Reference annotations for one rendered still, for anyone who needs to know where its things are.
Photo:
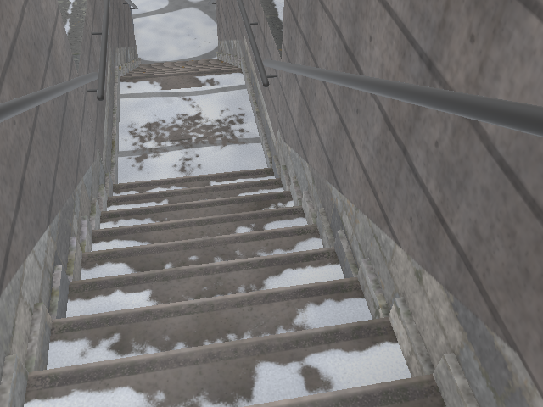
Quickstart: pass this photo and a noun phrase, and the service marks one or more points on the stairs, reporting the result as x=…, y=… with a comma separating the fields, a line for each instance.
x=180, y=66
x=213, y=291

